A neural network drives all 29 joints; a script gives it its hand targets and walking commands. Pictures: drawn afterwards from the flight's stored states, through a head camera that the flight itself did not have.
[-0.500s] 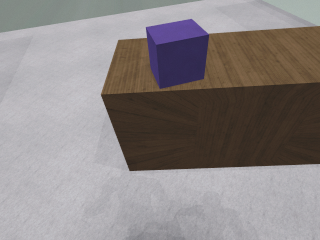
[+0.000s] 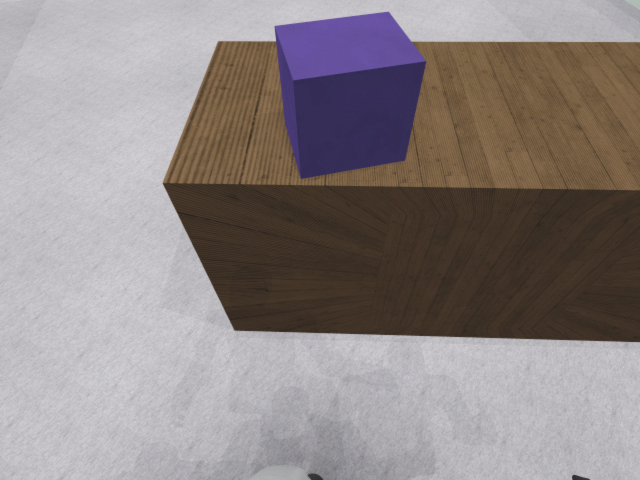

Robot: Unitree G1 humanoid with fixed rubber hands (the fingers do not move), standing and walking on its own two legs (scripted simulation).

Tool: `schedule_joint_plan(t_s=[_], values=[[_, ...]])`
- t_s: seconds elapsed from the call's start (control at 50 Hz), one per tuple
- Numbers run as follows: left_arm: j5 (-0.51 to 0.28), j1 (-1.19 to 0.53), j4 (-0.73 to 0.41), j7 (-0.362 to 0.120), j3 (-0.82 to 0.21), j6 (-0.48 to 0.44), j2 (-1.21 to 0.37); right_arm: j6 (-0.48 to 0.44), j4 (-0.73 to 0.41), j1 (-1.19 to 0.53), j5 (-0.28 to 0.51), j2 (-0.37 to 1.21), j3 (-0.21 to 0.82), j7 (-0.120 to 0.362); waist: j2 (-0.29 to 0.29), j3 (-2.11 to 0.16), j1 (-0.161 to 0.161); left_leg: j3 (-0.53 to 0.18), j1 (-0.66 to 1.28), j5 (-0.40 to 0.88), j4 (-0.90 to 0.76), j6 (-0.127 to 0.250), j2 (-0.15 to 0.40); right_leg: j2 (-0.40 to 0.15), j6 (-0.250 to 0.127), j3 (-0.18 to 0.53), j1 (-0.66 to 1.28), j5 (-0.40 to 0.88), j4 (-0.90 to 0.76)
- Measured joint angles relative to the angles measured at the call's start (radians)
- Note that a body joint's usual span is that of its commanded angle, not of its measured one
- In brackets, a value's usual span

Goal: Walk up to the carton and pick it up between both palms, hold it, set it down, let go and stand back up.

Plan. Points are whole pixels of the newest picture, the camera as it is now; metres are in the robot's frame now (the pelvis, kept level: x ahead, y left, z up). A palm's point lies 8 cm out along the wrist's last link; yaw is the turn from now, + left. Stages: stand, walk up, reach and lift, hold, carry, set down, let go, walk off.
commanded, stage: walk up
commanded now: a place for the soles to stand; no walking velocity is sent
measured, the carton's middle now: (343, 97) +0.73 +0.02 +0.04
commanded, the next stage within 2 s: none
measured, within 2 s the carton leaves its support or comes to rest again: neither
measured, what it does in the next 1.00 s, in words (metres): steps to the left: right foot, then left foot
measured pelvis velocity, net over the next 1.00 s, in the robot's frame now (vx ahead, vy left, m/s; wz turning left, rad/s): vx -0.01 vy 0.15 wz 0.08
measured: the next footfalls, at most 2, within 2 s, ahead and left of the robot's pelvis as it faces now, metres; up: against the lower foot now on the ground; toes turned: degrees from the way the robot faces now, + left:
right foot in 0.36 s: +0.21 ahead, -0.12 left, +0.00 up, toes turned -3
left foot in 0.74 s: +0.02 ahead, +0.26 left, +0.00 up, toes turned +2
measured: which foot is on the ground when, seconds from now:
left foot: down 0.00-0.36, up 0.38-0.72, down 0.74-1.00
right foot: down 0.00-0.04, up 0.06-0.34, down 0.36-0.76, up 0.78-1.00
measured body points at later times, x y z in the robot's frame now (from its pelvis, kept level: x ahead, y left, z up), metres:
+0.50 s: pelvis +0.06 +0.01 -0.02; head +0.11 -0.01 +0.43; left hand +0.07 +0.36 -0.10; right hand +0.18 -0.30 -0.14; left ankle +0.03 +0.12 -0.65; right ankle +0.17 -0.11 -0.73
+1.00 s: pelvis -0.01 +0.15 +0.01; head +0.02 +0.22 +0.45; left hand +0.02 +0.48 -0.14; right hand +0.02 -0.19 -0.06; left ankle -0.02 +0.26 -0.73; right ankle +0.03 -0.07 -0.64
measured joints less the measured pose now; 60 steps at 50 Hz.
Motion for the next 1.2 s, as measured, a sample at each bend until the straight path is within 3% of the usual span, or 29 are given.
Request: schedule_joint_plan(t_s=[0.04, 0.06, 0.1, 0.14, 0.24, 0.28, 0.34, 0.36, 0.4, 0.44, 0.5, 0.56, 0.64, 0.74, 0.78, 0.8, 0.84, 0.88, 0.9, 0.94, 1.06, 1.2], values=[[-0.011, -0.018, 0.008, 0.015, -0.007, 0.001, 0.003, -0.010, -0.025, -0.028, -0.016, 0.023, -0.004, -0.003, -0.026, 0.007, -0.010, 0.021, 0.045, 0.014, -0.017, 0.021, -0.025, -0.029, 0.062, 0.013, -0.075, 0.008, 0.232], [-0.016, -0.031, 0.009, 0.019, -0.015, 0.000, -0.004, -0.013, -0.045, -0.030, -0.017, 0.025, -0.007, -0.004, -0.011, 0.003, -0.028, 0.011, 0.056, -0.002, -0.008, 0.027, -0.027, -0.024, 0.095, 0.013, -0.131, -0.046, 0.376], [-0.012, -0.060, 0.003, 0.020, -0.031, -0.005, -0.015, -0.012, -0.069, -0.018, 0.004, 0.026, -0.011, -0.005, 0.035, -0.009, -0.059, -0.029, 0.088, -0.028, -0.010, 0.039, -0.017, -0.018, 0.105, 0.005, -0.226, -0.161, 0.572], [-0.010, -0.081, -0.022, 0.017, -0.039, -0.021, -0.014, -0.001, -0.074, -0.014, 0.018, 0.029, -0.009, -0.001, 0.073, -0.011, -0.060, -0.044, 0.131, -0.025, -0.050, 0.041, 0.007, -0.042, 0.095, 0.015, -0.310, -0.180, 0.657], [-0.027, -0.122, -0.078, 0.028, -0.009, -0.043, 0.048, 0.006, -0.116, -0.035, 0.000, 0.073, 0.009, 0.022, 0.057, 0.064, -0.076, -0.048, 0.168, -0.015, -0.088, 0.022, 0.020, -0.140, 0.096, 0.062, -0.445, -0.044, 0.528], [-0.035, -0.133, -0.082, 0.046, 0.000, -0.037, 0.071, 0.025, -0.144, -0.039, -0.019, 0.075, 0.010, 0.041, 0.054, 0.098, -0.084, -0.055, 0.140, -0.038, -0.042, 0.016, 0.024, -0.152, 0.105, 0.030, -0.450, 0.030, 0.397], [-0.038, -0.105, -0.074, 0.069, 0.011, -0.027, 0.099, 0.057, -0.178, -0.041, -0.026, 0.053, 0.002, 0.062, 0.045, 0.120, -0.080, -0.037, 0.078, -0.122, 0.097, 0.009, 0.022, -0.142, 0.123, -0.040, -0.397, 0.251, 0.176], [-0.034, -0.082, -0.070, 0.075, 0.013, -0.022, 0.110, 0.066, -0.185, -0.034, -0.023, 0.046, -0.004, 0.062, 0.032, 0.110, -0.074, -0.024, 0.053, -0.162, 0.158, 0.009, 0.011, -0.142, 0.112, -0.054, -0.364, 0.312, 0.117], [-0.021, -0.073, -0.046, 0.086, 0.016, -0.003, 0.082, 0.080, -0.179, -0.043, -0.013, 0.008, -0.027, 0.052, 0.091, 0.114, -0.058, -0.071, -0.002, -0.243, 0.307, 0.007, 0.021, -0.107, 0.073, -0.075, -0.359, 0.241, 0.130], [-0.015, -0.074, -0.046, 0.084, 0.002, 0.012, 0.056, 0.092, -0.168, -0.036, -0.005, -0.018, -0.043, 0.038, 0.133, 0.106, -0.049, -0.159, -0.075, -0.317, 0.501, -0.018, -0.021, -0.106, 0.066, -0.093, -0.365, 0.217, 0.160], [-0.009, -0.090, -0.063, 0.084, -0.005, 0.009, 0.050, 0.113, -0.163, -0.014, -0.010, -0.025, -0.044, 0.029, 0.099, 0.090, -0.029, -0.174, -0.178, -0.364, 0.776, -0.044, -0.049, -0.177, 0.067, -0.087, -0.377, 0.204, 0.194], [-0.010, -0.109, -0.078, 0.088, -0.012, 0.002, 0.040, 0.112, -0.164, -0.011, -0.011, -0.049, -0.046, 0.042, 0.065, 0.076, -0.020, -0.235, -0.221, -0.306, 0.906, -0.073, -0.009, -0.245, 0.067, -0.063, -0.394, 0.212, 0.202], [0.012, -0.140, -0.082, 0.060, -0.022, 0.005, 0.020, 0.090, -0.157, -0.003, 0.014, -0.094, -0.055, 0.046, 0.065, 0.053, -0.022, -0.284, -0.170, -0.231, 0.781, -0.099, 0.062, -0.300, 0.087, -0.023, -0.426, 0.227, 0.212], [0.038, -0.180, -0.093, 0.006, -0.012, 0.041, 0.059, 0.057, -0.094, 0.037, 0.036, -0.078, -0.040, 0.023, 0.043, 0.009, -0.027, -0.127, -0.021, -0.271, 0.389, -0.134, 0.129, -0.315, 0.090, 0.014, -0.483, 0.220, 0.275], [0.033, -0.203, -0.074, -0.003, 0.011, 0.068, 0.103, 0.045, -0.048, 0.044, 0.026, -0.019, -0.029, 0.012, -0.055, 0.020, -0.015, -0.067, 0.020, -0.339, 0.368, -0.125, 0.091, -0.340, 0.082, 0.083, -0.501, 0.130, 0.343], [0.027, -0.197, -0.058, -0.001, 0.021, 0.085, 0.116, 0.039, -0.035, 0.061, 0.016, 0.006, -0.020, 0.009, -0.089, 0.007, -0.009, -0.046, 0.031, -0.328, 0.367, -0.117, 0.082, -0.322, 0.069, 0.116, -0.510, 0.018, 0.389], [0.015, -0.167, -0.016, 0.006, 0.030, 0.106, 0.122, 0.034, -0.015, 0.112, -0.005, 0.039, -0.004, 0.005, -0.093, -0.058, -0.034, -0.056, 0.030, -0.295, 0.349, -0.108, 0.110, -0.210, 0.071, 0.153, -0.529, -0.066, 0.512], [0.003, -0.168, 0.028, 0.002, 0.023, 0.114, 0.122, 0.027, 0.017, 0.156, -0.019, 0.058, 0.010, -0.002, -0.074, -0.092, -0.084, -0.114, 0.035, -0.247, 0.279, -0.099, 0.136, -0.122, 0.076, 0.157, -0.515, -0.044, 0.599], [-0.002, -0.176, 0.038, -0.004, 0.021, 0.111, 0.123, 0.019, 0.029, 0.172, -0.020, 0.065, 0.014, -0.007, -0.074, -0.093, -0.094, -0.134, 0.040, -0.213, 0.228, -0.104, 0.142, -0.096, 0.075, 0.166, -0.510, -0.012, 0.623], [-0.006, -0.182, 0.030, -0.016, 0.020, 0.100, 0.123, -0.005, 0.046, 0.177, -0.010, 0.064, 0.017, -0.018, -0.081, -0.069, -0.080, -0.134, 0.054, -0.141, 0.125, -0.106, 0.147, -0.062, 0.070, 0.200, -0.513, 0.049, 0.649], [0.014, -0.116, 0.043, -0.041, 0.001, 0.104, 0.118, -0.054, 0.017, 0.125, -0.004, -0.001, -0.014, -0.046, -0.091, 0.020, -0.039, -0.057, 0.047, -0.068, 0.004, -0.078, 0.130, -0.056, 0.088, 0.214, -0.500, 0.096, 0.636], [0.035, -0.088, 0.068, -0.053, 0.002, 0.114, 0.123, -0.081, -0.043, 0.150, 0.010, -0.003, -0.022, -0.067, -0.090, -0.015, -0.052, -0.011, 0.070, -0.125, 0.053, -0.082, 0.137, -0.065, 0.107, 0.159, -0.393, -0.045, 0.507]])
